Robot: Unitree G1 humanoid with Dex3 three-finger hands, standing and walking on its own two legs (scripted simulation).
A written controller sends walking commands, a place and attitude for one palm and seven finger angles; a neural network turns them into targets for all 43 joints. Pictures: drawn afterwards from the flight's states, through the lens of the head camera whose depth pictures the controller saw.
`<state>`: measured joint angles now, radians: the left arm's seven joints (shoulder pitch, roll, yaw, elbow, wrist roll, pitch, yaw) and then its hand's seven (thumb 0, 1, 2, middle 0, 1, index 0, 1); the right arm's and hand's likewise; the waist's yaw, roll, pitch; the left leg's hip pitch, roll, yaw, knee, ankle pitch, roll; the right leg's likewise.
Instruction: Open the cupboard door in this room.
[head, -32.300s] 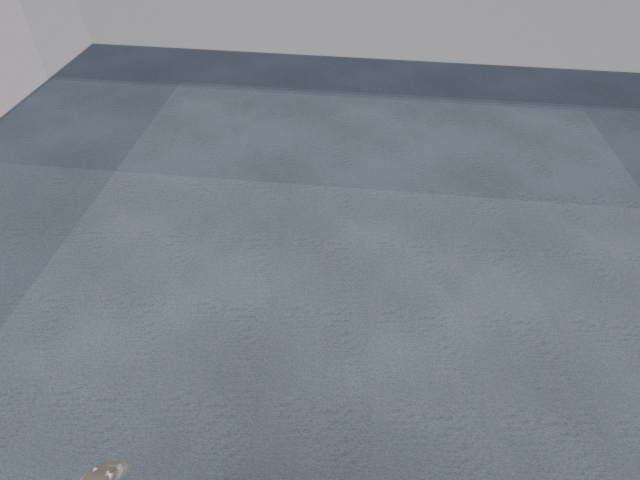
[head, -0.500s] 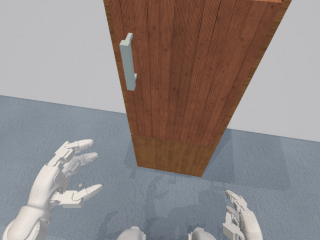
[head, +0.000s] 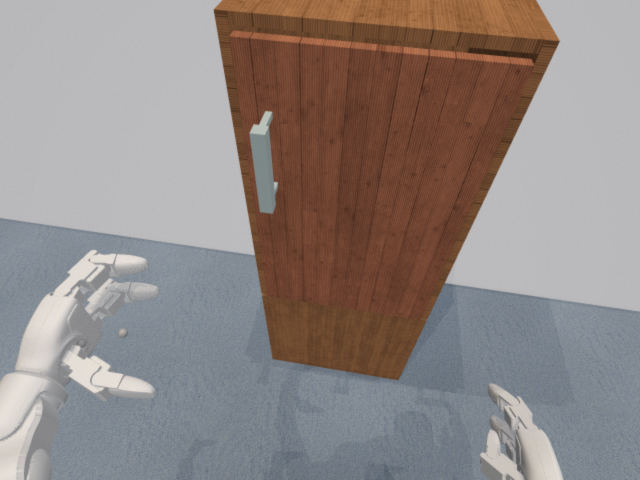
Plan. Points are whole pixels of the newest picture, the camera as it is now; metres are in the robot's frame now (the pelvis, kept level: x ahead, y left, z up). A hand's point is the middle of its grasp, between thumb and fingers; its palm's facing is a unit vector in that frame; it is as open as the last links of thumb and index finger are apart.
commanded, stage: raise the hand with hooked fingers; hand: left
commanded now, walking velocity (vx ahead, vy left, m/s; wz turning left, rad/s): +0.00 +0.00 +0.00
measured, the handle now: (267, 164) +0.52 +0.12 +0.11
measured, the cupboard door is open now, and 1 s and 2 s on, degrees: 0 0 0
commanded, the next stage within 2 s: move the hooked fingers beside the handle in 0.84 s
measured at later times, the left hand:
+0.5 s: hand (99, 279) +0.29 +0.26 +0.13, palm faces -0.05 -1.00 -0.04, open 14.0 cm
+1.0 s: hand (107, 284) +0.29 +0.26 +0.12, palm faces -0.04 -1.00 -0.03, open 14.0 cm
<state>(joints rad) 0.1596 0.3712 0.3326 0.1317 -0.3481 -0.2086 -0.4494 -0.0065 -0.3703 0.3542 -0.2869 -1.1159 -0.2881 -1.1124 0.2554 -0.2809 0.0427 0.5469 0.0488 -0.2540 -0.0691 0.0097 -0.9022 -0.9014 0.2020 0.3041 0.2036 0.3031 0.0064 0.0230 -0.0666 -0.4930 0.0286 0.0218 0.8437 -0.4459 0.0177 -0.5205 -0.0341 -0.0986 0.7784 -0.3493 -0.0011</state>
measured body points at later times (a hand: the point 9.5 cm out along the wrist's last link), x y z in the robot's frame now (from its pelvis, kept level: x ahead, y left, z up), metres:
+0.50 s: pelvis -0.01 -0.01 +0.01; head +0.00 -0.01 +0.46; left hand +0.29 +0.32 +0.13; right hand +0.14 -0.27 -0.06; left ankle -0.01 +0.10 -0.70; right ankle +0.03 -0.12 -0.70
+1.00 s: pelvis -0.01 -0.01 +0.02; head +0.01 -0.02 +0.47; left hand +0.28 +0.31 +0.13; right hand +0.16 -0.26 -0.06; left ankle -0.01 +0.10 -0.70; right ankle +0.03 -0.12 -0.70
